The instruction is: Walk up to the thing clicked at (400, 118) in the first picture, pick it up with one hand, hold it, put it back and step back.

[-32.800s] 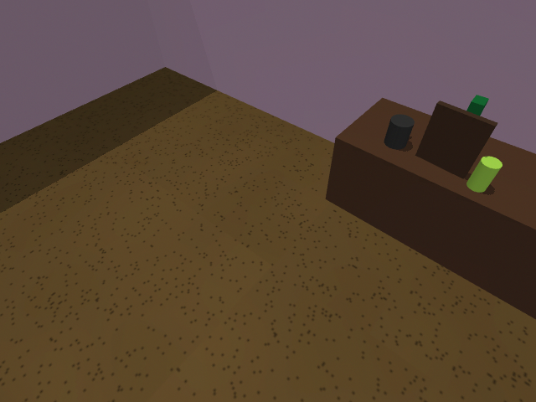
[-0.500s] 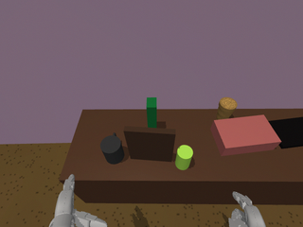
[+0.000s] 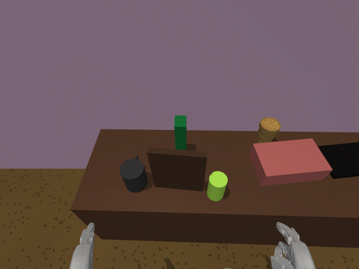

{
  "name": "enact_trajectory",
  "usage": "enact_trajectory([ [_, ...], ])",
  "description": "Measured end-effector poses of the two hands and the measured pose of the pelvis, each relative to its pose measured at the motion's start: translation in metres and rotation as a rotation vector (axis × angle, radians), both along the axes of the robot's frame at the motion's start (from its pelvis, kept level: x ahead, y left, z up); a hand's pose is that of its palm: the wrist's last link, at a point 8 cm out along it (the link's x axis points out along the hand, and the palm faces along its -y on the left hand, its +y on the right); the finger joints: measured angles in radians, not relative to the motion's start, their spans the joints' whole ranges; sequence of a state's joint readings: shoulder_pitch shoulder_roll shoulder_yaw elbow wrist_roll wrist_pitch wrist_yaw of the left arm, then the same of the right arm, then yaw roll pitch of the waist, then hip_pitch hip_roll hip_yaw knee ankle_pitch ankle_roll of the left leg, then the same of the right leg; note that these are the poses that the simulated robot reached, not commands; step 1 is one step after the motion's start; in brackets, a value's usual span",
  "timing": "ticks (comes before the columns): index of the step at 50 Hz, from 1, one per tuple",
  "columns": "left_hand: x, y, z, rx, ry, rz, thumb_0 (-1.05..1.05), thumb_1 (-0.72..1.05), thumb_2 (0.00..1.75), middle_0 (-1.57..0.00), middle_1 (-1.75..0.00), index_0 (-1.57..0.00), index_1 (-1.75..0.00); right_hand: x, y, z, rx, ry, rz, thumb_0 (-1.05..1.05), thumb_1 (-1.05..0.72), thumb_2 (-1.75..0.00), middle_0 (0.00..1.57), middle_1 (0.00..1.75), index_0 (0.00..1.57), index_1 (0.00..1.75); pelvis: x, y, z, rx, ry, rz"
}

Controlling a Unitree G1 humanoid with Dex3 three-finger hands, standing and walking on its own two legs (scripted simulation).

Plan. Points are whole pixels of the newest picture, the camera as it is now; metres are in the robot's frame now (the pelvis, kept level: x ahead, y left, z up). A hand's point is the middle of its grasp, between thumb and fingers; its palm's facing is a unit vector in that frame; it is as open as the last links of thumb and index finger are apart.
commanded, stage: home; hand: left
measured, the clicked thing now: (135, 172) +0.53 +0.20 -0.28
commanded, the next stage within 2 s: stand in 1.58 s
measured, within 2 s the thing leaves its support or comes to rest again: neither
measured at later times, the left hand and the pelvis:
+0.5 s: hand (104, 262) +0.17 +0.19 -0.07, palm faces +0.13 -0.95 -0.27, open 17.5 cm; pelvis +0.00 +0.01 -0.01, yaw +0 degrees
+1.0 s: hand (103, 259) +0.18 +0.19 -0.06, palm faces +0.12 -0.95 -0.28, open 17.5 cm; pelvis +0.01 +0.01 -0.01, yaw +0 degrees
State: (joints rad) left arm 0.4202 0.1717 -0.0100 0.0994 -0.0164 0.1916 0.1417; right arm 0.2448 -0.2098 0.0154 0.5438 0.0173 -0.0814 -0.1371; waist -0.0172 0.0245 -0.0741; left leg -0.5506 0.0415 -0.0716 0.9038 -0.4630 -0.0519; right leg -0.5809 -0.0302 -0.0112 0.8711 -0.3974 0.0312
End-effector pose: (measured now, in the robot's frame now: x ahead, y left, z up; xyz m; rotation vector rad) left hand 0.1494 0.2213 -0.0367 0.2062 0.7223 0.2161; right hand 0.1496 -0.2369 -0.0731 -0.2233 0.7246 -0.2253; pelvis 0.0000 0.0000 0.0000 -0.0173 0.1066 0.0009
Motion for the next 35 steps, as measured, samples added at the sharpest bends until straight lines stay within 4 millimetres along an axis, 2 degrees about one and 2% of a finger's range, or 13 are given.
enact_trajectory([
  [9, 0.000, 0.011, 0.000, 0.026, 0.004, -0.002, -0.01, -0.56, 0.05, -0.05, -0.05, -0.05, -0.05, -0.012, 0.006, -0.006, 0.002, 0.015, -0.015, 0.01, -0.90, -0.91, 0.21, 0.30, 0.20, 0.30, 0.000, 0.005, -0.003, -0.004, 0.004, -0.004],
  [27, 0.003, 0.017, 0.000, 0.016, -0.003, 0.006, -0.01, -0.54, 0.06, -0.05, -0.06, -0.06, -0.06, 0.008, 0.016, 0.001, -0.015, -0.048, 0.012, 0.01, -0.90, -0.91, 0.21, 0.30, 0.21, 0.30, 0.005, 0.012, -0.006, -0.014, 0.013, 0.000],
  [35, 0.005, 0.018, 0.001, 0.014, -0.001, 0.006, -0.01, -0.54, 0.06, -0.05, -0.06, -0.05, -0.06, 0.011, 0.019, 0.000, -0.016, -0.049, 0.011, 0.01, -0.90, -0.91, 0.21, 0.30, 0.21, 0.30, 0.007, 0.013, -0.007, -0.017, 0.020, 0.001],
])
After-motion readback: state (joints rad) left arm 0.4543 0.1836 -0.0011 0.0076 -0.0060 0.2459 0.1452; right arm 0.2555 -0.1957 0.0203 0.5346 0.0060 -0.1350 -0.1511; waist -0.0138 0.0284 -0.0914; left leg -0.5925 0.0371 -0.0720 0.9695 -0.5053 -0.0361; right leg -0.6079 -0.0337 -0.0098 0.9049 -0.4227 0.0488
